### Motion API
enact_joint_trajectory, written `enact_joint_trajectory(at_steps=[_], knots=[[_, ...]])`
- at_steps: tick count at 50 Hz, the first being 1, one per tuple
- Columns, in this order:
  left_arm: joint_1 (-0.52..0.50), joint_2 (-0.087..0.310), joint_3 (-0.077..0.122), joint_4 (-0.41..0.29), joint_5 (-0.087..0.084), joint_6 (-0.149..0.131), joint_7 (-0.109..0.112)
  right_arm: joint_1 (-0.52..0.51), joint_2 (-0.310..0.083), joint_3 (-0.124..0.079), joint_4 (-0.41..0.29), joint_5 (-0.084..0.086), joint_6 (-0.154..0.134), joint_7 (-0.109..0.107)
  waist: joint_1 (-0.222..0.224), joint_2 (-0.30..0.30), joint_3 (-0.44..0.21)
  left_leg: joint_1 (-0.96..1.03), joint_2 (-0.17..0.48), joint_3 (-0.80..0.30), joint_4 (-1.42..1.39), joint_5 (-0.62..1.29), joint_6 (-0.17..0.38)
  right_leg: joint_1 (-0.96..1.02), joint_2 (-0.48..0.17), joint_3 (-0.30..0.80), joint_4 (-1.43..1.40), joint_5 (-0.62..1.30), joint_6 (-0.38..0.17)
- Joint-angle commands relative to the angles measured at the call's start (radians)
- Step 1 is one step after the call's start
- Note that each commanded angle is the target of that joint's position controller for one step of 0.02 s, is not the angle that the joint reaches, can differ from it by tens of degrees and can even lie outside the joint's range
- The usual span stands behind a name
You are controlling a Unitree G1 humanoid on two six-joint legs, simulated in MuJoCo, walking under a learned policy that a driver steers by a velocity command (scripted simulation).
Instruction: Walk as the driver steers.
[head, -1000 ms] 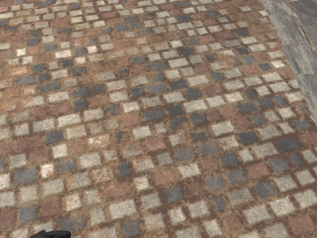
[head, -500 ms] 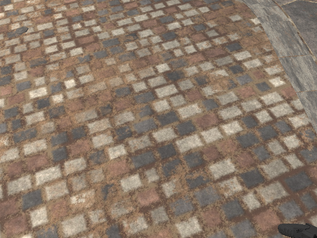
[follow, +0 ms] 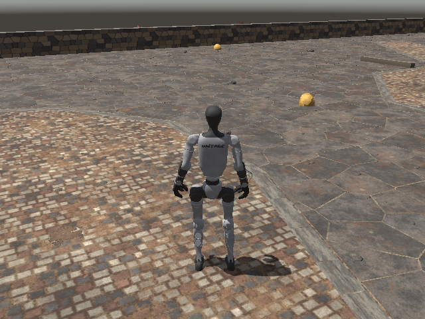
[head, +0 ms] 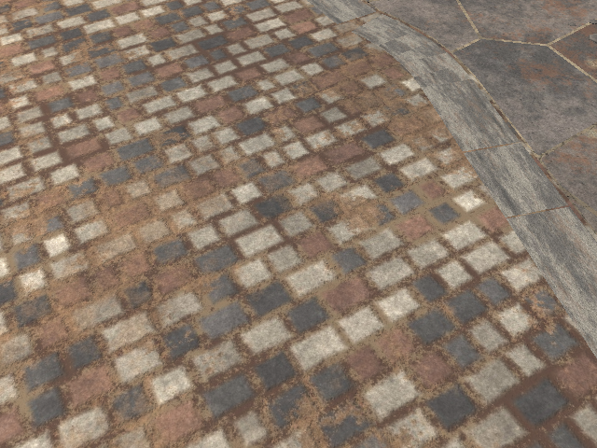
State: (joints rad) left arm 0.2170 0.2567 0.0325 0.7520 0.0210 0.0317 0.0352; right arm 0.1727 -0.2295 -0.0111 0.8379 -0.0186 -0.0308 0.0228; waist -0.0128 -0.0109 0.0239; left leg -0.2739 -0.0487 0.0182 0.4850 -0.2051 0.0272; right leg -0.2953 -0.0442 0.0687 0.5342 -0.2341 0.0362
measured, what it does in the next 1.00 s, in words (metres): walks ahead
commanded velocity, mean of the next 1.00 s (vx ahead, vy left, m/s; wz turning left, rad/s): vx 0.13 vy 0.00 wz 0.00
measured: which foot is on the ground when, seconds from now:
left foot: down 0.00-0.86, up 0.88-1.00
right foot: down 0.00-1.00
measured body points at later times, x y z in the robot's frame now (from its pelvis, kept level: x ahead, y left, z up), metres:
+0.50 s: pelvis +0.04 -0.02 +0.00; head +0.05 -0.02 +0.45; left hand +0.14 +0.24 -0.13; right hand +0.13 -0.28 -0.14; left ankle +0.03 +0.11 -0.73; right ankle +0.03 -0.14 -0.73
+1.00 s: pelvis +0.13 -0.04 +0.01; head +0.14 -0.06 +0.46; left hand +0.09 +0.21 -0.13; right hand +0.21 -0.30 -0.14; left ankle +0.09 +0.09 -0.65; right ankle +0.04 -0.14 -0.73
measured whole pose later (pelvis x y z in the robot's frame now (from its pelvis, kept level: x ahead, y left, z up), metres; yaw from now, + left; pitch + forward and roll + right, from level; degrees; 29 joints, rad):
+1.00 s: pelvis +0.13 -0.04 +0.01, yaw +1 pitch +1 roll +1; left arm 0.42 0.21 0.04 1.04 0.00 -0.10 -0.01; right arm 0.21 -0.27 -0.05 1.01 0.04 -0.09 0.01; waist 0.02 0.02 0.00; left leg -0.48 0.01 -0.01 1.10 -0.36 0.06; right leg -0.05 0.02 -0.01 0.38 -0.34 -0.04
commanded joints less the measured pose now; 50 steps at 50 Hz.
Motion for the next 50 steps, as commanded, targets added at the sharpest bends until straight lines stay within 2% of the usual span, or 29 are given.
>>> enact_joint_trajectory(at_steps=[1,2,3,5,8,14,21,29,30,32,33,35,37,38,39,40,41,42,43,44,45,46,47,48,49,50], knots=[[0.010,0.117,0.034,-0.047,0.001,-0.015,0.000,-0.022,-0.118,-0.023,-0.049,0.001,-0.006,-0.011,0.011,-0.071,0.001,-0.046,0.060,-0.061,-0.094,-0.146,-0.004,0.033,-0.033,0.049,-0.113,-0.093,-0.071],[0.002,0.099,0.028,-0.043,0.005,-0.023,-0.001,-0.022,-0.109,-0.022,-0.043,0.004,-0.002,-0.016,0.007,-0.075,-0.003,-0.028,0.064,-0.058,-0.078,-0.102,0.001,0.028,-0.029,0.045,-0.113,-0.044,-0.056],[-0.003,0.093,0.025,-0.043,0.003,-0.032,-0.003,-0.012,-0.109,-0.022,-0.035,0.003,0.002,-0.020,0.005,-0.082,-0.007,-0.021,0.064,-0.058,-0.065,-0.054,0.003,0.040,-0.026,0.040,-0.103,0.024,-0.047],[0.011,0.095,0.026,-0.032,-0.005,-0.045,-0.003,0.003,-0.110,-0.023,-0.019,0.002,0.003,-0.023,0.006,-0.060,-0.040,0.005,0.068,-0.056,-0.046,0.037,0.005,0.074,-0.022,0.031,-0.071,0.129,-0.042],[0.013,0.099,0.027,-0.021,-0.010,-0.048,-0.001,-0.004,-0.109,-0.024,0.000,0.010,0.005,-0.025,0.010,-0.031,-0.062,0.035,0.073,-0.057,-0.026,0.126,0.004,0.097,-0.016,0.024,-0.048,0.216,-0.045],[0.007,0.094,0.027,0.013,-0.014,-0.044,-0.001,-0.010,-0.115,-0.028,0.049,0.015,0.021,-0.033,0.007,0.003,-0.060,0.072,0.076,-0.059,-0.015,0.183,-0.002,0.106,-0.007,0.014,-0.044,0.267,-0.049],[0.002,0.086,0.026,0.072,-0.015,-0.043,0.000,-0.020,-0.122,-0.032,0.107,0.017,0.035,-0.046,0.004,0.009,-0.044,0.093,0.079,-0.061,-0.025,0.180,-0.005,0.109,0.005,0.000,-0.064,0.251,-0.047],[0.001,0.080,0.024,0.146,-0.015,-0.040,0.005,-0.022,-0.120,-0.032,0.163,0.017,0.038,-0.053,0.004,0.007,-0.020,0.087,0.077,-0.059,-0.048,0.128,-0.007,0.108,0.016,-0.015,-0.091,0.187,-0.043],[0.021,0.069,0.022,0.166,-0.015,-0.038,0.006,-0.002,-0.108,-0.029,0.179,0.017,0.039,-0.053,0.004,0.008,-0.041,0.093,0.066,-0.048,-0.057,0.024,-0.005,0.118,0.028,-0.028,-0.099,0.084,-0.044],[0.026,0.083,0.028,0.180,-0.025,-0.035,0.008,0.009,-0.131,-0.038,0.190,0.030,0.042,-0.056,0.003,0.018,0.017,0.032,0.050,-0.050,-0.057,-0.331,0.025,0.051,0.057,-0.045,-0.082,-0.269,-0.068],[0.019,0.085,0.029,0.177,-0.027,-0.039,0.010,0.009,-0.138,-0.040,0.186,0.032,0.038,-0.057,0.001,0.026,0.067,-0.012,0.065,-0.078,-0.073,-0.461,0.044,-0.003,0.053,-0.034,-0.082,-0.389,-0.082],[0.013,0.074,0.025,0.174,-0.036,-0.065,0.007,0.038,-0.142,-0.042,0.186,0.040,0.012,-0.055,-0.008,0.047,0.126,-0.031,0.116,-0.159,-0.108,-0.552,0.084,-0.076,0.041,-0.017,-0.057,-0.427,-0.100],[-0.011,0.049,0.021,0.166,-0.041,-0.098,-0.006,0.103,-0.169,-0.052,0.202,0.045,-0.015,-0.048,-0.029,0.109,0.122,0.038,0.204,-0.304,-0.170,-0.576,0.142,-0.141,0.052,-0.046,0.042,-0.323,-0.096],[-0.021,0.029,0.018,0.160,-0.044,-0.111,-0.013,0.127,-0.189,-0.059,0.209,0.046,-0.023,-0.044,-0.028,0.161,0.110,0.068,0.270,-0.409,-0.228,-0.592,0.180,-0.156,0.066,-0.081,0.113,-0.244,-0.092],[-0.026,0.024,0.018,0.158,-0.048,-0.121,-0.019,0.128,-0.198,-0.062,0.207,0.046,-0.028,-0.040,-0.021,0.182,0.112,0.060,0.316,-0.479,-0.268,-0.581,0.209,-0.145,0.061,-0.087,0.139,-0.204,-0.101],[-0.013,0.024,0.018,0.163,-0.049,-0.127,-0.025,0.106,-0.195,-0.062,0.196,0.047,-0.030,-0.038,-0.004,0.177,0.115,0.019,0.325,-0.488,-0.275,-0.548,0.214,-0.094,0.054,-0.082,0.120,-0.197,-0.118],[0.038,0.018,0.017,0.183,-0.051,-0.132,-0.029,0.057,-0.190,-0.059,0.177,0.050,-0.031,-0.035,0.034,0.176,0.114,-0.038,0.303,-0.439,-0.250,-0.490,0.193,0.002,0.052,-0.083,0.041,-0.189,-0.135],[0.130,0.029,0.023,0.222,-0.051,-0.134,-0.030,-0.018,-0.171,-0.054,0.148,0.054,-0.031,-0.032,0.085,0.145,0.104,-0.130,0.241,-0.337,-0.190,-0.395,0.148,0.161,0.045,-0.063,-0.063,-0.149,-0.148],[0.245,0.087,0.041,0.264,-0.049,-0.137,-0.029,-0.096,-0.124,-0.041,0.110,0.054,-0.037,-0.031,0.132,0.023,0.089,-0.234,0.136,-0.172,-0.005,-0.245,0.079,0.283,-0.030,0.088,-0.156,-0.173,-0.178],[0.371,0.202,0.074,0.305,-0.053,-0.140,-0.034,-0.123,-0.079,-0.032,0.072,0.044,-0.057,-0.030,0.152,-0.247,0.049,-0.408,0.005,0.014,0.329,-0.172,0.003,0.470,-0.203,0.405,-0.284,-0.124,-0.263],[0.395,0.175,0.063,0.302,-0.034,-0.147,-0.042,-0.118,-0.116,-0.041,0.066,0.042,-0.075,-0.029,0.152,-0.243,0.042,-0.560,0.008,-0.043,0.541,-0.332,-0.004,0.545,-0.312,0.575,-0.308,0.026,-0.319],[0.349,0.114,0.044,0.291,-0.022,-0.152,-0.044,-0.079,-0.129,-0.046,0.081,0.054,-0.084,-0.020,0.106,-0.136,0.054,-0.613,0.056,-0.088,0.658,-0.310,0.018,0.557,-0.307,0.499,-0.274,0.130,-0.304],[0.312,0.097,0.040,0.276,-0.020,-0.153,-0.045,-0.046,-0.111,-0.043,0.096,0.068,-0.085,-0.012,0.081,-0.100,0.044,-0.643,0.085,-0.093,0.700,-0.240,0.037,0.566,-0.287,0.404,-0.273,0.185,-0.277],[0.290,0.088,0.034,0.273,-0.024,-0.149,-0.046,-0.060,-0.108,-0.045,0.094,0.070,-0.083,-0.008,0.073,-0.067,0.062,-0.673,0.109,-0.087,0.691,-0.176,0.047,0.558,-0.273,0.313,-0.288,0.262,-0.251],[0.279,0.058,0.022,0.275,-0.023,-0.141,-0.044,-0.079,-0.105,-0.049,0.090,0.067,-0.079,-0.004,0.068,-0.064,0.066,-0.656,0.130,-0.087,0.655,-0.122,0.051,0.533,-0.247,0.220,-0.305,0.337,-0.218],[0.282,0.038,0.015,0.278,-0.017,-0.132,-0.041,-0.084,-0.084,-0.048,0.084,0.066,-0.073,0.002,0.065,-0.083,0.062,-0.619,0.134,-0.075,0.621,-0.079,0.046,0.499,-0.219,0.152,-0.323,0.363,-0.197]])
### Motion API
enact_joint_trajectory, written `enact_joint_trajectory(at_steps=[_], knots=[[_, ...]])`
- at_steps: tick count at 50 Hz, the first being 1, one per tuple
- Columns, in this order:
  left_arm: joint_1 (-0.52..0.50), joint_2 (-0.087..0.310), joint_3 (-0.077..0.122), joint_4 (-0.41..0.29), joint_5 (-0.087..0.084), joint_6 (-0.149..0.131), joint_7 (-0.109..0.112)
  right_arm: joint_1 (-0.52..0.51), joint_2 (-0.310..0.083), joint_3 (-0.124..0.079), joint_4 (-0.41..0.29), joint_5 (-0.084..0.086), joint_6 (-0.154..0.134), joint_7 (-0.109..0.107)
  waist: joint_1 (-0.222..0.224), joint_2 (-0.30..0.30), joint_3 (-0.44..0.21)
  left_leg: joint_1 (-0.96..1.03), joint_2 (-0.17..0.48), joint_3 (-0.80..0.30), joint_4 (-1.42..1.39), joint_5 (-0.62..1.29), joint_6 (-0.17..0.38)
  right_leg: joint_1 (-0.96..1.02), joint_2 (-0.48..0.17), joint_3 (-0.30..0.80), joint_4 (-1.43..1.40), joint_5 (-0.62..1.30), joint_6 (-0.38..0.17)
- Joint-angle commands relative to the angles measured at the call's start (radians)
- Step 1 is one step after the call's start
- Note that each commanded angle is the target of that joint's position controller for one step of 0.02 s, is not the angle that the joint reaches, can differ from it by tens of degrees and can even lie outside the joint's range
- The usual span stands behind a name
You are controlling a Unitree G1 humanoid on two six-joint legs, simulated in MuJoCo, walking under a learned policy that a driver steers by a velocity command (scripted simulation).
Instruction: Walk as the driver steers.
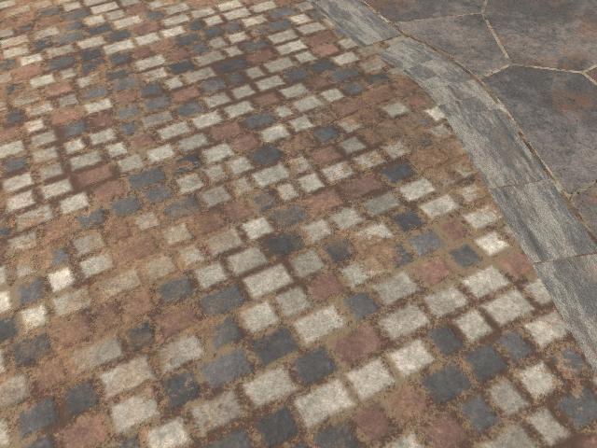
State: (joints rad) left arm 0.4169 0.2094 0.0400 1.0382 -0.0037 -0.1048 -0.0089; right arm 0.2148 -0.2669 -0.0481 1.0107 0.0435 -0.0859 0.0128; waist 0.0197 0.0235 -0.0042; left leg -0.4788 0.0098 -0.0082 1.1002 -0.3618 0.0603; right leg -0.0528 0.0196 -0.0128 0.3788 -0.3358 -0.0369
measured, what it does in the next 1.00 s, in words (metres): walks ahead, turning left: left foot, then right foot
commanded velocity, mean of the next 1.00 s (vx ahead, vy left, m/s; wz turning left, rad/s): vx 0.48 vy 0.00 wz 0.35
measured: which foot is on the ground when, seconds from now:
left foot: up 0.00-0.26, down 0.28-0.78, up 0.80-1.00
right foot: down 0.00-0.30, up 0.32-0.76, down 0.78-1.00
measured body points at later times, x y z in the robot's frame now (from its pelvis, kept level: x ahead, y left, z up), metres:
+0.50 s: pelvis +0.26 +0.07 +0.00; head +0.27 +0.09 +0.45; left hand +0.33 +0.37 -0.11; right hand +0.40 -0.17 -0.12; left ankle +0.27 +0.14 -0.74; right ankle +0.35 -0.10 -0.66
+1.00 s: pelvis +0.56 +0.10 +0.01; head +0.58 +0.10 +0.45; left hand +0.51 +0.37 -0.11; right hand +0.76 -0.11 -0.12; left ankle +0.52 +0.25 -0.67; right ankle +0.60 +0.02 -0.74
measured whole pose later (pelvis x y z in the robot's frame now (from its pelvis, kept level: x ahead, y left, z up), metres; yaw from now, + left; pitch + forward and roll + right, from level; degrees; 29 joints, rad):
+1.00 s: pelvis +0.56 +0.10 +0.01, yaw +23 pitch +1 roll -1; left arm 0.30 0.25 0.04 0.85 0.00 -0.11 -0.02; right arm 0.25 -0.29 -0.05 0.82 0.01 -0.07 0.00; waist 0.03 0.04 0.01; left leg -0.56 0.07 -0.05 1.04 -0.28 0.03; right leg -0.18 0.06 -0.02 0.32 -0.16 -0.06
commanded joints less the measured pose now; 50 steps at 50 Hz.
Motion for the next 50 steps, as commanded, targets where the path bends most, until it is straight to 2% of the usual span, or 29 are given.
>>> enact_joint_trajectory(at_steps=[1,5,9,11,12,13,14,15,16,17,18,19,20,22,25,30,32,35,37,38,39,40,41,42,43,44,46,48,50], knots=[[0.080,0.080,0.004,-0.008,0.013,0.010,0.008,-0.129,-0.024,-0.006,-0.091,0.000,-0.011,0.019,0.029,-0.123,0.087,-0.381,0.069,-0.032,-0.030,0.124,0.004,0.220,-0.261,0.177,-0.184,0.477,-0.115],[0.033,0.144,0.009,-0.026,0.019,0.005,0.032,-0.289,0.027,0.020,-0.171,-0.017,0.010,0.029,0.039,-0.109,0.141,-0.181,0.032,0.046,-0.353,0.335,-0.027,-0.017,-0.210,0.012,-0.286,0.405,-0.101],[0.058,0.173,0.021,-0.007,-0.003,-0.001,0.036,-0.345,-0.018,0.017,-0.225,-0.016,0.018,0.043,0.024,-0.113,0.156,-0.101,0.017,0.068,-0.479,0.365,0.023,0.043,-0.263,-0.052,-0.277,0.537,-0.093],[0.036,0.194,0.028,-0.017,-0.002,0.008,0.038,-0.310,-0.053,-0.001,-0.236,-0.019,0.015,0.051,-0.020,-0.132,0.096,-0.023,-0.028,0.107,-0.482,0.305,0.064,0.125,-0.280,-0.092,-0.147,0.904,-0.070],[0.022,0.206,0.031,-0.026,0.002,0.019,0.042,-0.236,-0.080,-0.018,-0.224,-0.017,0.017,0.054,-0.065,-0.153,0.038,0.064,-0.061,0.130,-0.467,0.266,0.083,0.148,-0.280,-0.113,-0.024,1.084,-0.054],[0.005,0.213,0.033,-0.039,0.008,0.032,0.046,-0.096,-0.119,-0.043,-0.189,-0.013,0.022,0.054,-0.136,-0.155,-0.043,0.233,-0.096,0.141,-0.487,0.264,0.109,0.119,-0.264,-0.134,0.165,1.173,-0.034],[0.000,0.216,0.030,-0.057,0.013,0.033,0.047,0.055,-0.172,-0.075,-0.153,-0.010,0.032,0.043,-0.205,-0.125,-0.116,0.491,-0.076,0.060,-0.511,0.260,0.144,-0.053,-0.233,-0.136,0.408,1.058,-0.004],[0.062,0.112,-0.002,-0.100,0.031,0.013,0.030,0.171,-0.266,-0.096,-0.146,-0.020,0.042,0.024,-0.165,0.125,-0.252,0.861,0.194,-0.423,-0.560,0.116,0.297,-0.455,-0.079,-0.129,0.842,0.350,0.056],[0.065,0.070,-0.021,-0.115,0.008,-0.033,0.010,0.171,-0.246,-0.081,-0.151,-0.025,0.039,0.021,-0.139,0.177,-0.387,0.938,0.351,-0.882,-0.798,-0.069,0.405,-0.630,0.045,0.072,1.075,-0.214,0.050],[-0.066,0.160,0.007,-0.154,-0.034,-0.061,0.002,0.123,-0.184,-0.066,-0.150,-0.029,0.024,0.020,-0.154,0.117,-0.225,0.826,0.299,-0.764,-0.848,-0.083,0.329,-0.739,-0.021,0.143,1.102,-0.150,0.016],[-0.129,0.187,0.013,-0.183,-0.042,-0.074,0.007,0.043,-0.149,-0.056,-0.168,-0.027,0.012,0.022,-0.115,0.043,-0.107,0.650,0.260,-0.608,-0.865,-0.008,0.284,-0.733,-0.071,0.124,1.029,-0.049,-0.002],[-0.141,0.189,0.022,-0.179,-0.027,-0.073,0.020,-0.036,-0.123,-0.046,-0.192,-0.030,0.002,0.027,-0.062,-0.046,-0.044,0.481,0.213,-0.502,-0.884,0.095,0.255,-0.666,-0.109,0.115,0.942,0.007,0.001],[-0.121,0.191,0.033,-0.177,-0.009,-0.061,0.030,-0.086,-0.103,-0.039,-0.211,-0.040,-0.002,0.027,-0.016,-0.043,-0.018,0.358,0.170,-0.415,-0.902,0.168,0.236,-0.585,-0.139,0.118,0.872,0.039,0.009],[-0.103,0.163,0.036,-0.195,0.006,-0.032,0.034,-0.099,-0.100,-0.036,-0.224,-0.038,0.000,0.021,0.022,-0.001,0.002,0.225,0.134,-0.349,-0.930,0.217,0.236,-0.510,-0.158,0.109,0.781,0.048,0.033],[-0.219,0.149,0.037,-0.254,0.026,-0.012,0.043,-0.031,-0.141,-0.045,-0.220,-0.036,-0.001,-0.004,-0.001,0.015,0.041,0.126,0.097,-0.278,-0.952,0.256,0.233,-0.530,-0.141,0.071,0.591,0.187,0.083],[-0.414,0.108,0.017,-0.318,0.013,-0.024,0.025,0.088,-0.151,-0.049,-0.200,-0.021,0.012,-0.026,-0.085,0.042,0.031,0.161,0.060,-0.238,-0.909,0.249,0.164,-0.460,-0.067,0.053,0.213,0.483,0.093],[-0.454,0.116,0.015,-0.332,0.004,-0.030,0.012,0.134,-0.139,-0.044,-0.180,-0.018,0.013,-0.027,-0.107,0.044,0.026,0.227,0.090,-0.266,-0.883,0.232,0.160,-0.452,-0.064,0.063,0.167,0.510,0.086],[-0.493,0.151,0.019,-0.360,0.002,-0.042,-0.006,0.180,-0.134,-0.041,-0.163,-0.024,0.022,-0.029,-0.112,0.049,0.027,0.385,0.149,-0.330,-0.793,0.288,0.155,-0.491,-0.060,0.073,0.102,0.398,0.052],[-0.454,0.174,0.024,-0.360,0.000,-0.049,-0.009,0.183,-0.151,-0.047,-0.161,-0.030,0.030,-0.031,-0.082,0.080,0.018,0.445,0.174,-0.355,-0.736,0.419,0.142,-0.440,-0.046,0.056,0.074,0.290,0.017],[-0.368,0.195,0.035,-0.339,0.003,-0.052,-0.006,0.170,-0.148,-0.044,-0.167,-0.030,0.032,-0.030,-0.034,0.084,-0.021,0.453,0.144,-0.337,-0.658,0.566,0.125,-0.323,-0.026,0.034,0.032,0.281,-0.014],[-0.222,0.235,0.051,-0.308,0.014,-0.056,-0.001,0.154,-0.119,-0.031,-0.182,-0.038,0.030,-0.024,0.034,0.061,-0.145,0.393,0.091,-0.293,-0.475,0.624,0.101,-0.089,-0.087,0.087,0.070,0.315,-0.071],[-0.063,0.319,0.075,-0.286,0.026,-0.054,0.002,0.224,-0.065,-0.011,-0.198,-0.037,0.019,-0.018,0.059,-0.098,-0.310,0.097,-0.027,-0.191,-0.152,0.408,0.032,0.308,-0.284,0.364,0.096,0.303,-0.200],[0.025,0.307,0.081,-0.235,0.005,-0.037,-0.011,0.312,-0.036,0.003,-0.183,-0.023,0.006,-0.015,0.053,-0.320,-0.381,-0.159,-0.110,-0.144,0.088,-0.193,-0.012,0.474,-0.425,0.712,-0.023,0.072,-0.288],[0.000,0.218,0.056,-0.245,-0.012,-0.033,-0.012,0.222,-0.136,-0.018,-0.192,-0.006,0.000,-0.015,0.076,-0.201,-0.246,-0.276,-0.053,-0.193,0.175,-0.179,-0.001,0.395,-0.402,0.705,-0.068,-0.098,-0.242],[-0.084,0.186,0.044,-0.260,-0.010,-0.025,-0.009,0.121,-0.158,-0.025,-0.218,-0.005,-0.002,-0.016,0.066,-0.120,-0.107,-0.304,-0.008,-0.155,0.174,-0.084,0.000,0.250,-0.363,0.570,-0.097,-0.056,-0.203],[-0.143,0.172,0.036,-0.270,-0.001,-0.019,-0.009,0.067,-0.146,-0.024,-0.231,-0.020,-0.005,-0.017,0.043,-0.067,-0.028,-0.283,0.031,-0.117,0.123,-0.010,-0.006,0.120,-0.319,0.469,-0.131,0.056,-0.190],[-0.181,0.147,0.025,-0.269,0.015,-0.018,-0.014,0.069,-0.111,-0.027,-0.235,-0.033,0.000,-0.015,-0.004,-0.091,0.007,-0.201,0.082,-0.094,0.031,0.061,-0.016,-0.009,-0.257,0.351,-0.180,0.211,-0.175],[-0.170,0.150,0.026,-0.255,0.007,-0.021,-0.017,0.085,-0.072,-0.020,-0.230,-0.032,0.008,-0.014,-0.020,-0.114,-0.001,-0.171,0.094,-0.066,-0.030,0.084,-0.031,-0.050,-0.233,0.277,-0.210,0.312,-0.184],[-0.149,0.181,0.034,-0.238,0.002,-0.021,-0.012,0.030,-0.058,-0.014,-0.254,-0.040,0.011,-0.015,-0.014,-0.102,0.013,-0.203,0.104,-0.050,-0.131,0.147,-0.051,-0.061,-0.233,0.226,-0.236,0.397,-0.197]])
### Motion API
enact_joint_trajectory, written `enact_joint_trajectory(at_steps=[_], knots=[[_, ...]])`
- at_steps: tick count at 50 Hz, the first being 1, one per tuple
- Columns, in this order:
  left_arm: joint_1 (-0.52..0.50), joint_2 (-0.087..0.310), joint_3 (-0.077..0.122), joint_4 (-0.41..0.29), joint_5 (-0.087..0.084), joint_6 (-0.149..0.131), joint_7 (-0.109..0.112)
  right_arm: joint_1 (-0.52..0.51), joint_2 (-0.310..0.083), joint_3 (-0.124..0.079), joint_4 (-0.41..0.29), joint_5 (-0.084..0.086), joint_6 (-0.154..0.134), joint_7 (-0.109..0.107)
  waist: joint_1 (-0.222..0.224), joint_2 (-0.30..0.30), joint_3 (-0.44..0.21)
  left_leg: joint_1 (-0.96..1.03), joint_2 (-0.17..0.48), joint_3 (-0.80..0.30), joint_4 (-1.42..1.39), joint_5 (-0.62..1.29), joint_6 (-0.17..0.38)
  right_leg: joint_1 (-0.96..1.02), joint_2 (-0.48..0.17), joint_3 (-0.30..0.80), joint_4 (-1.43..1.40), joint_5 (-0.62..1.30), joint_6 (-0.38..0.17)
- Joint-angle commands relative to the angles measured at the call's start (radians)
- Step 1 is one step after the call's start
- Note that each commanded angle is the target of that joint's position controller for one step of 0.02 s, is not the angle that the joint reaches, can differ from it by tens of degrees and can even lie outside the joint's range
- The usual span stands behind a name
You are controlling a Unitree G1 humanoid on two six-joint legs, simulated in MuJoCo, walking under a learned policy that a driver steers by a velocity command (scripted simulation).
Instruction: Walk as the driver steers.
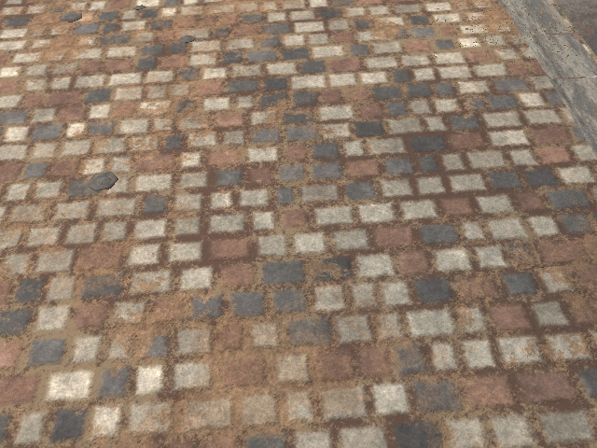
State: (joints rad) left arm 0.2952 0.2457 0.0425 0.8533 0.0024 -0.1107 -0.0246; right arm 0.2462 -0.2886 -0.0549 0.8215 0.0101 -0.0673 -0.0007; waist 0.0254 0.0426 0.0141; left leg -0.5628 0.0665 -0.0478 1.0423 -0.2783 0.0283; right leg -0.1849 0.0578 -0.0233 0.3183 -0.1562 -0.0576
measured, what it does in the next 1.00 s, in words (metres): walks ahead, turning right: left foot, then right foot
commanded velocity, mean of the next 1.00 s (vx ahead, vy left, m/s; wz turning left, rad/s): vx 0.50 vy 0.00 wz -0.30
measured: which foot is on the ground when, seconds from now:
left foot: up 0.00-0.28, down 0.30-0.86, up 0.88-1.00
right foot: down 0.00-0.32, up 0.34-0.82, down 0.84-1.00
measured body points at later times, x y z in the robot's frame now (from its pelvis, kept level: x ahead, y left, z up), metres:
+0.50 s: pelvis +0.28 +0.07 +0.00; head +0.30 +0.08 +0.45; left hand +0.38 +0.34 -0.13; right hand +0.35 -0.21 -0.11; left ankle +0.30 +0.15 -0.75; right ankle +0.28 -0.10 -0.66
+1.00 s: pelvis +0.54 -0.03 -0.01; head +0.57 -0.05 +0.44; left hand +0.75 +0.18 -0.12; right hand +0.55 -0.34 -0.12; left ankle +0.54 +0.14 -0.65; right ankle +0.56 -0.11 -0.75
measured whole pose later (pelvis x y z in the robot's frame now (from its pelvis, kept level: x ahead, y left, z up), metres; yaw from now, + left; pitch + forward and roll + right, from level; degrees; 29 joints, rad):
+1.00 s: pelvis +0.54 -0.03 -0.01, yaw -22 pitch +1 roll +0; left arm 0.23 0.28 0.08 0.72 -0.01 -0.05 -0.03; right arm 0.18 -0.29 -0.06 0.81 0.01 -0.11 0.00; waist 0.01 0.01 0.06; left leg -0.46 0.08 -0.04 1.19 -0.36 0.00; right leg -0.32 0.10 -0.01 0.47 -0.17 -0.11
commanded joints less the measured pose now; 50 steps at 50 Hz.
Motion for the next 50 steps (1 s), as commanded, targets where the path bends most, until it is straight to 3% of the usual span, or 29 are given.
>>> enact_joint_trajectory(at_steps=[1,5,10,12,13,14,15,16,17,18,19,20,21,23,26,31,34,37,39,41,42,43,44,45,46,47,48,49,50], knots=[[-0.016,0.156,0.035,-0.046,-0.006,-0.011,0.008,-0.039,-0.032,-0.004,-0.077,-0.009,-0.009,-0.001,-0.012,-0.113,-0.001,-0.125,0.049,-0.005,-0.138,0.116,-0.026,0.071,-0.266,0.212,-0.183,0.243,-0.174],[0.040,0.172,0.037,-0.013,-0.017,0.002,0.019,-0.174,-0.012,0.008,-0.112,-0.005,-0.018,0.011,0.028,-0.113,0.018,-0.041,0.015,0.032,-0.392,0.332,-0.029,0.051,-0.220,0.112,-0.192,0.243,-0.136],[0.114,0.186,0.041,0.036,-0.027,0.023,0.025,-0.298,-0.036,0.006,-0.165,0.008,-0.027,0.032,0.047,-0.116,0.052,-0.050,-0.006,0.024,-0.510,0.310,0.004,0.183,-0.294,0.135,-0.144,0.248,-0.123],[0.107,0.202,0.046,0.042,-0.026,0.035,0.030,-0.283,-0.059,-0.002,-0.169,0.007,-0.033,0.039,0.020,-0.124,0.034,0.000,-0.021,0.032,-0.540,0.239,0.029,0.236,-0.315,0.139,-0.089,0.336,-0.105],[0.099,0.209,0.048,0.042,-0.027,0.040,0.032,-0.234,-0.079,-0.012,-0.159,0.004,-0.036,0.038,-0.015,-0.130,0.004,0.100,-0.044,0.050,-0.560,0.213,0.044,0.230,-0.305,0.137,-0.020,0.467,-0.094],[0.088,0.200,0.042,0.039,-0.025,0.045,0.032,-0.105,-0.115,-0.034,-0.122,0.002,-0.037,0.032,-0.085,-0.118,-0.072,0.289,-0.066,0.069,-0.587,0.223,0.069,0.193,-0.261,0.111,0.123,0.579,-0.072],[0.076,0.170,0.027,0.017,-0.011,0.044,0.032,0.080,-0.176,-0.056,-0.081,-0.009,-0.038,0.022,-0.161,-0.080,-0.208,0.591,0.034,-0.023,-0.537,0.256,0.118,0.028,-0.209,0.082,0.363,0.455,-0.040],[0.190,0.054,-0.009,-0.002,-0.006,0.027,0.027,0.194,-0.274,-0.082,-0.060,-0.024,-0.027,0.014,-0.142,0.148,-0.369,1.000,0.302,-0.430,-0.562,0.142,0.256,-0.385,-0.051,0.009,0.762,-0.009,0.034],[0.196,0.088,-0.002,0.019,-0.023,0.009,0.024,0.215,-0.199,-0.061,-0.055,-0.014,-0.020,0.015,-0.154,0.198,-0.431,0.993,0.362,-0.653,-0.692,0.013,0.285,-0.505,-0.029,0.145,0.920,-0.431,0.032],[0.106,0.179,0.026,-0.006,-0.052,0.004,0.021,0.147,-0.145,-0.043,-0.057,-0.007,-0.020,0.013,-0.148,0.121,-0.251,0.848,0.324,-0.514,-0.725,-0.050,0.231,-0.581,-0.083,0.162,0.978,-0.376,0.022],[0.042,0.179,0.029,-0.023,-0.052,0.005,0.025,0.069,-0.115,-0.032,-0.066,-0.005,-0.022,0.012,-0.117,0.077,-0.148,0.696,0.286,-0.381,-0.760,-0.029,0.197,-0.574,-0.133,0.130,0.946,-0.282,0.019],[0.013,0.165,0.032,-0.027,-0.039,0.013,0.030,0.003,-0.081,-0.023,-0.066,-0.009,-0.027,0.016,-0.085,0.046,-0.074,0.565,0.246,-0.290,-0.808,0.017,0.179,-0.539,-0.163,0.119,0.893,-0.213,0.025],[0.032,0.148,0.037,-0.020,-0.032,0.029,0.034,-0.039,-0.057,-0.017,-0.065,-0.016,-0.037,0.020,-0.048,0.070,-0.041,0.476,0.211,-0.205,-0.848,0.069,0.160,-0.479,-0.191,0.127,0.855,-0.160,0.027],[0.068,0.097,0.032,-0.010,-0.033,0.057,0.035,-0.068,-0.050,-0.021,-0.050,-0.023,-0.052,0.024,-0.014,0.069,-0.018,0.383,0.187,-0.101,-0.902,0.157,0.160,-0.417,-0.203,0.124,0.840,-0.104,0.037],[0.017,0.090,0.038,-0.041,-0.029,0.072,0.037,-0.053,-0.076,-0.032,-0.019,-0.030,-0.061,0.013,-0.006,0.026,0.014,0.382,0.183,0.014,-0.926,0.284,0.166,-0.488,-0.204,0.148,0.770,0.016,0.051],[-0.128,0.065,0.028,-0.094,-0.021,0.060,0.008,-0.016,-0.111,-0.038,0.009,-0.025,-0.050,-0.008,-0.050,-0.004,0.047,0.437,0.158,0.161,-0.938,0.353,0.137,-0.488,-0.181,0.080,0.485,0.244,0.048],[-0.234,0.050,0.016,-0.147,-0.021,0.059,-0.012,0.050,-0.135,-0.045,0.036,-0.013,-0.032,-0.015,-0.095,-0.024,0.081,0.547,0.195,0.192,-0.919,0.384,0.135,-0.532,-0.174,0.038,0.382,0.234,0.031],[-0.294,0.056,0.016,-0.199,-0.024,0.060,-0.033,0.085,-0.150,-0.052,0.052,-0.001,-0.004,-0.016,-0.103,-0.018,0.090,0.670,0.229,0.219,-0.848,0.506,0.121,-0.564,-0.154,-0.006,0.328,0.129,0.002],[-0.271,0.081,0.028,-0.217,-0.025,0.063,-0.042,0.065,-0.176,-0.059,0.044,0.003,0.012,-0.022,-0.067,0.018,0.048,0.701,0.230,0.251,-0.741,0.803,0.098,-0.468,-0.100,-0.064,0.316,0.030,-0.032],[-0.116,0.141,0.061,-0.196,-0.029,0.069,-0.041,0.044,-0.200,-0.065,0.033,0.005,0.028,-0.031,0.030,0.051,-0.055,0.679,0.212,0.275,-0.491,1.062,0.071,-0.241,-0.019,-0.110,0.306,-0.044,-0.080],[0.046,0.200,0.095,-0.157,-0.029,0.071,-0.026,0.028,-0.195,-0.060,0.025,0.009,0.029,-0.035,0.118,0.022,-0.138,0.559,0.170,0.294,-0.265,0.971,0.034,0.016,0.010,-0.083,0.224,0.026,-0.121],[0.153,0.298,0.122,-0.134,-0.029,0.082,-0.001,0.065,-0.118,-0.034,0.000,-0.025,0.014,-0.031,0.119,-0.165,-0.229,0.265,0.099,0.290,0.062,0.391,-0.010,0.320,-0.191,0.224,0.225,0.088,-0.190],[0.097,0.344,0.120,-0.170,-0.027,0.069,-0.004,0.115,-0.026,-0.002,-0.052,-0.021,-0.026,-0.011,0.026,-0.313,-0.359,-0.117,-0.125,0.099,0.374,-0.312,-0.057,0.592,-0.403,0.820,0.049,-0.091,-0.405],[0.119,0.252,0.095,-0.173,-0.020,0.061,-0.010,-0.013,-0.126,-0.024,-0.068,0.017,-0.065,0.006,0.102,-0.157,-0.349,-0.229,-0.067,-0.056,0.400,-0.268,-0.029,0.583,-0.393,0.792,-0.027,-0.120,-0.353],[0.083,0.212,0.083,-0.171,-0.016,0.050,-0.009,-0.077,-0.132,-0.025,-0.094,0.040,-0.082,0.012,0.087,-0.126,-0.214,-0.264,-0.026,-0.043,0.344,-0.183,-0.004,0.463,-0.357,0.635,-0.026,-0.064,-0.308],[0.015,0.186,0.075,-0.179,-0.018,0.044,-0.009,-0.076,-0.116,-0.022,-0.084,0.024,-0.085,0.005,0.031,-0.029,-0.122,-0.213,0.020,-0.040,0.242,-0.113,-0.003,0.299,-0.308,0.514,-0.031,0.045,-0.270],[-0.045,0.151,0.064,-0.195,-0.014,0.042,-0.005,-0.066,-0.128,-0.032,-0.071,0.000,-0.077,-0.002,-0.004,-0.034,-0.086,-0.144,0.048,-0.037,0.157,-0.075,-0.013,0.184,-0.271,0.429,-0.043,0.138,-0.249],[-0.071,0.142,0.059,-0.211,-0.004,0.042,0.000,-0.045,-0.129,-0.036,-0.068,-0.008,-0.063,0.000,-0.032,-0.056,-0.069,-0.082,0.061,-0.040,0.126,-0.050,-0.023,0.102,-0.248,0.395,-0.066,0.189,-0.245],[-0.077,0.148,0.060,-0.215,-0.005,0.040,0.003,-0.033,-0.121,-0.038,-0.071,-0.014,-0.050,0.000,-0.045,-0.058,-0.064,-0.056,0.060,-0.033,0.086,-0.035,-0.040,0.058,-0.236,0.378,-0.083,0.226,-0.248]])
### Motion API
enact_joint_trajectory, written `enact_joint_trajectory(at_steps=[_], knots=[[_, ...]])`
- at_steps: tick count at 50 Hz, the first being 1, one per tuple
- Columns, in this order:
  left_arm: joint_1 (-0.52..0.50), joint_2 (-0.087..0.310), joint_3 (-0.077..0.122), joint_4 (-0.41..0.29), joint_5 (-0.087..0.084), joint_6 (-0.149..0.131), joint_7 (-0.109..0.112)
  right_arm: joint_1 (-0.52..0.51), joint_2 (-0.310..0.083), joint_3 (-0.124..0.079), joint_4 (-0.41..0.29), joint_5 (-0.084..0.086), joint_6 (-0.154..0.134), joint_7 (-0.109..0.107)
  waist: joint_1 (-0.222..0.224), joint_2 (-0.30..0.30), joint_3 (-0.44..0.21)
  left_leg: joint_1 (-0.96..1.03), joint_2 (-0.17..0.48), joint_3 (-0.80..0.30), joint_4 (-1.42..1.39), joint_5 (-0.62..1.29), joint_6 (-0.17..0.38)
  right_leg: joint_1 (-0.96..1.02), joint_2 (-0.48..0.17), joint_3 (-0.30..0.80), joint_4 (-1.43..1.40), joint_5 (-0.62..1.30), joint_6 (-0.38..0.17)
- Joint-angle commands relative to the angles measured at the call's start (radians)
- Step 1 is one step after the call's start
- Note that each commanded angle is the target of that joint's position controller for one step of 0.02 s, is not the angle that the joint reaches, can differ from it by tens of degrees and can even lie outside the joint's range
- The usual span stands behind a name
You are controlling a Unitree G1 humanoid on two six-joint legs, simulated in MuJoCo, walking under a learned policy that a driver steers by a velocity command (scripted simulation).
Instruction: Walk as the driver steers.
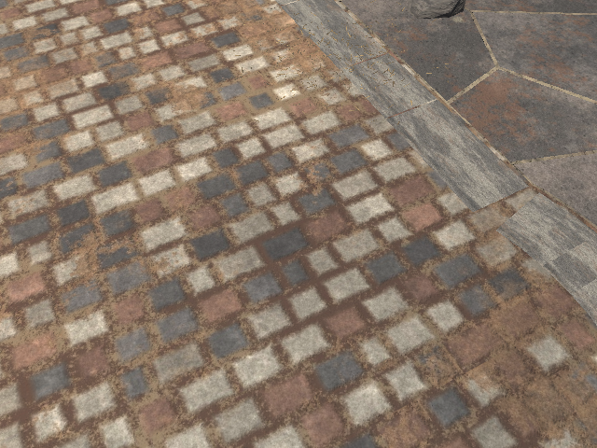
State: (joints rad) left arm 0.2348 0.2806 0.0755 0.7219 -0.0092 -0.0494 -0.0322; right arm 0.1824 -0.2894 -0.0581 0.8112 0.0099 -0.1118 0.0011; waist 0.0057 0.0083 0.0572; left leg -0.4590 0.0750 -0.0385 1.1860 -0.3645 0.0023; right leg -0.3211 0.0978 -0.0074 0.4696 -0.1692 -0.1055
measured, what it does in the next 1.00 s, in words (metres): walks ahead: left foot, then right foot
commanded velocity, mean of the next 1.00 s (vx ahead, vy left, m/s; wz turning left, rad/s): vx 0.25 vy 0.00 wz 0.11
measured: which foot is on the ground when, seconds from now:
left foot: up 0.00-0.30, down 0.32-0.82, up 0.84-1.00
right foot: down 0.00-0.36, up 0.38-0.80, down 0.82-1.00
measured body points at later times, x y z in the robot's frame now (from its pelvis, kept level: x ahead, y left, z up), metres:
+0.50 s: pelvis +0.26 +0.06 +0.00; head +0.30 +0.08 +0.45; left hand +0.40 +0.33 -0.12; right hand +0.37 -0.21 -0.10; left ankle +0.34 +0.14 -0.74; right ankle +0.19 -0.07 -0.65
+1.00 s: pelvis +0.34 +0.03 +0.01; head +0.38 +0.02 +0.45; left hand +0.45 +0.33 -0.08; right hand +0.54 -0.24 -0.11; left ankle +0.30 +0.16 -0.65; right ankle +0.39 -0.08 -0.74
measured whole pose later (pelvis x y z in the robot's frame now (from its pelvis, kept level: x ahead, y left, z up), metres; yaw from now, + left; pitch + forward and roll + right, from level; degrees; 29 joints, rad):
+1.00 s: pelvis +0.34 +0.03 +0.01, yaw +13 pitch +2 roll +0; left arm 0.15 0.25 0.06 0.67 0.02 -0.01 0.03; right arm 0.18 -0.36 -0.10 0.71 0.02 0.06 -0.03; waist 0.00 0.05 0.04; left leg -0.53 -0.05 -0.09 1.11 -0.45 -0.09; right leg -0.28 -0.01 0.00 0.45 -0.20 -0.01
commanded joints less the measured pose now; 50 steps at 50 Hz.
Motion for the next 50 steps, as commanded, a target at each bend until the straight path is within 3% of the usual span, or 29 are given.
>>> enact_joint_trajectory(at_steps=[1,4,7,11,14,15,16,17,18,19,20,21,22,23,25,27,30,33,35,37,40,41,42,43,44,45,46,47,50], knots=[[-0.011,0.125,0.030,-0.083,0.003,-0.023,0.016,0.031,-0.104,-0.032,-0.064,-0.020,0.004,-0.003,-0.031,-0.024,-0.101,-0.149,0.047,-0.030,-0.098,0.070,-0.032,0.155,-0.267,0.333,-0.243,0.283,-0.204],[0.029,0.161,0.041,-0.074,-0.003,-0.022,0.035,-0.068,-0.072,-0.020,-0.102,-0.026,0.015,-0.007,-0.006,-0.040,-0.067,-0.158,0.021,-0.011,-0.302,0.226,-0.073,0.090,-0.224,0.261,-0.254,0.296,-0.181],[0.065,0.149,0.037,-0.056,-0.006,-0.016,0.043,-0.158,-0.043,-0.003,-0.118,-0.019,0.007,0.006,0.042,-0.081,-0.063,-0.078,-0.019,0.009,-0.538,0.443,-0.072,0.069,-0.182,0.198,-0.241,0.194,-0.126],[0.134,0.145,0.034,-0.014,-0.010,-0.016,0.040,-0.231,-0.073,-0.007,-0.146,-0.004,-0.008,0.025,0.078,-0.099,-0.042,-0.072,-0.030,-0.007,-0.647,0.472,-0.037,0.163,-0.244,0.263,-0.198,0.112,-0.112],[0.138,0.153,0.037,0.001,-0.005,-0.008,0.044,-0.203,-0.106,-0.018,-0.150,-0.004,-0.019,0.033,0.051,-0.126,-0.033,-0.057,-0.036,-0.006,-0.686,0.349,0.012,0.257,-0.298,0.319,-0.134,0.174,-0.092],[0.114,0.152,0.036,0.000,-0.002,-0.003,0.045,-0.150,-0.117,-0.024,-0.135,-0.010,-0.021,0.032,0.017,-0.136,-0.042,-0.006,-0.053,0.020,-0.719,0.334,0.035,0.281,-0.283,0.300,-0.073,0.313,-0.071],[0.102,0.134,0.029,-0.006,0.002,0.001,0.048,-0.055,-0.144,-0.038,-0.105,-0.024,-0.025,0.028,-0.027,-0.120,-0.105,0.124,-0.070,0.044,-0.744,0.396,0.065,0.293,-0.226,0.251,0.060,0.498,-0.039],[0.103,0.102,0.013,-0.028,0.017,0.002,0.053,0.065,-0.189,-0.046,-0.090,-0.043,-0.030,0.028,-0.069,-0.053,-0.249,0.358,0.046,-0.068,-0.684,0.661,0.124,0.207,-0.164,0.194,0.287,0.420,0.009],[0.261,0.051,-0.004,-0.019,0.011,-0.007,0.053,0.156,-0.258,-0.063,-0.069,-0.052,-0.019,0.030,-0.036,0.199,-0.408,0.729,0.258,-0.414,-0.675,0.785,0.310,-0.119,-0.021,0.111,0.673,-0.031,0.103],[0.290,0.083,-0.004,-0.006,0.014,-0.013,0.049,0.191,-0.203,-0.051,-0.046,-0.014,-0.007,0.044,-0.042,0.272,-0.447,0.776,0.313,-0.641,-0.796,0.715,0.359,-0.262,0.007,0.147,0.808,-0.463,0.130],[0.191,0.145,0.011,-0.020,0.003,-0.010,0.047,0.123,-0.153,-0.034,-0.066,0.008,0.002,0.045,-0.052,0.156,-0.315,0.675,0.277,-0.548,-0.804,0.596,0.311,-0.331,-0.056,0.159,0.868,-0.426,0.131],[0.092,0.149,0.011,-0.042,0.008,-0.005,0.050,0.047,-0.123,-0.022,-0.087,0.003,0.014,0.042,-0.049,0.059,-0.222,0.538,0.230,-0.432,-0.816,0.601,0.271,-0.331,-0.094,0.121,0.835,-0.359,0.135],[0.033,0.141,0.012,-0.061,0.019,-0.001,0.053,0.003,-0.107,-0.014,-0.094,-0.002,0.022,0.039,-0.035,0.021,-0.146,0.410,0.196,-0.360,-0.831,0.681,0.265,-0.318,-0.119,0.102,0.772,-0.319,0.140],[0.022,0.130,0.015,-0.071,0.026,0.005,0.058,-0.011,-0.104,-0.012,-0.094,-0.008,0.026,0.034,-0.011,0.031,-0.132,0.339,0.160,-0.312,-0.842,0.748,0.249,-0.265,-0.143,0.102,0.703,-0.286,0.140],[0.054,0.088,0.008,-0.071,0.020,0.015,0.068,-0.015,-0.132,-0.023,-0.091,-0.017,0.035,0.026,0.018,0.091,-0.145,0.280,0.110,-0.248,-0.852,0.842,0.244,-0.195,-0.130,0.084,0.598,-0.265,0.154],[0.053,0.080,0.006,-0.073,0.019,0.022,0.078,-0.002,-0.167,-0.038,-0.090,-0.014,0.047,0.014,0.022,0.102,-0.179,0.272,0.112,-0.239,-0.850,0.883,0.260,-0.177,-0.112,0.075,0.512,-0.242,0.173],[0.010,0.085,0.009,-0.077,0.019,0.038,0.087,0.003,-0.186,-0.049,-0.095,0.004,0.074,-0.005,0.012,0.090,-0.204,0.247,0.100,-0.259,-0.859,0.693,0.244,-0.156,-0.099,0.090,0.421,-0.143,0.187],[-0.066,0.080,0.009,-0.096,0.014,0.047,0.085,0.004,-0.180,-0.051,-0.101,0.011,0.100,-0.020,-0.009,0.107,-0.166,0.206,0.071,-0.300,-0.876,0.401,0.217,-0.146,-0.084,0.105,0.329,-0.091,0.191],[-0.107,0.079,0.009,-0.110,0.010,0.039,0.081,0.010,-0.177,-0.053,-0.105,0.009,0.114,-0.026,-0.023,0.124,-0.140,0.205,0.063,-0.341,-0.869,0.307,0.213,-0.135,-0.071,0.112,0.258,-0.100,0.190],[-0.122,0.085,0.011,-0.116,0.005,0.022,0.072,0.014,-0.178,-0.055,-0.112,0.007,0.125,-0.029,-0.029,0.139,-0.137,0.234,0.064,-0.387,-0.836,0.344,0.210,-0.107,-0.057,0.115,0.182,-0.126,0.183],[-0.052,0.096,0.020,-0.092,-0.001,-0.004,0.058,-0.026,-0.165,-0.052,-0.138,0.021,0.139,-0.034,0.022,0.142,-0.147,0.251,0.023,-0.423,-0.750,0.414,0.162,0.042,-0.061,0.097,-0.093,0.023,0.150],[-0.031,0.134,0.031,-0.087,0.008,-0.007,0.060,-0.007,-0.132,-0.042,-0.146,0.019,0.142,-0.036,0.013,0.104,-0.171,0.189,-0.017,-0.395,-0.684,0.297,0.117,0.160,-0.156,0.145,-0.133,0.119,0.115],[-0.045,0.196,0.041,-0.107,0.026,0.001,0.070,0.054,-0.070,-0.026,-0.148,0.001,0.141,-0.033,-0.033,-0.114,-0.201,0.068,-0.125,-0.249,-0.464,-0.057,0.057,0.270,-0.378,0.328,-0.124,0.363,0.024],[-0.041,0.213,0.047,-0.099,0.062,0.011,0.062,0.054,-0.116,-0.040,-0.177,0.007,0.131,-0.031,-0.039,-0.306,-0.168,-0.119,-0.211,-0.112,-0.285,-0.312,0.006,0.261,-0.508,0.520,-0.135,0.539,-0.134],[-0.056,0.166,0.037,-0.112,0.050,0.010,0.059,0.087,-0.189,-0.062,-0.153,-0.003,0.128,-0.029,-0.034,-0.210,-0.167,-0.141,-0.144,-0.120,-0.108,-0.284,-0.033,0.256,-0.513,0.484,-0.126,0.545,-0.167],[-0.087,0.122,0.025,-0.118,0.039,0.010,0.060,0.088,-0.209,-0.075,-0.135,0.006,0.137,-0.029,-0.037,-0.148,-0.152,-0.151,-0.131,-0.112,-0.036,-0.221,-0.056,0.243,-0.449,0.375,-0.106,0.516,-0.130],[-0.115,0.109,0.020,-0.125,0.030,0.013,0.061,0.096,-0.192,-0.076,-0.118,0.010,0.153,-0.034,-0.046,-0.112,-0.141,-0.155,-0.118,-0.100,0.002,-0.172,-0.078,0.235,-0.394,0.293,-0.096,0.464,-0.095],[-0.130,0.110,0.019,-0.122,0.020,0.017,0.063,0.085,-0.175,-0.072,-0.125,0.009,0.165,-0.034,-0.040,-0.120,-0.123,-0.170,-0.108,-0.088,0.028,-0.126,-0.096,0.220,-0.379,0.252,-0.097,0.461,-0.091],[-0.102,0.128,0.025,-0.106,0.028,0.033,0.073,0.014,-0.111,-0.052,-0.173,0.020,0.171,-0.024,-0.007,-0.171,-0.111,-0.163,-0.090,-0.017,-0.070,-0.052,-0.121,0.223,-0.341,0.151,-0.124,0.447,-0.104]])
